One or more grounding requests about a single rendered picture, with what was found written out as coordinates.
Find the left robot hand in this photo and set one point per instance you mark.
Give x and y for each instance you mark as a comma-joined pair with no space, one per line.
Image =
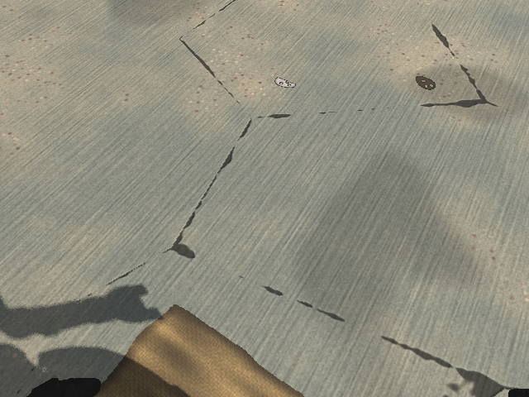
72,387

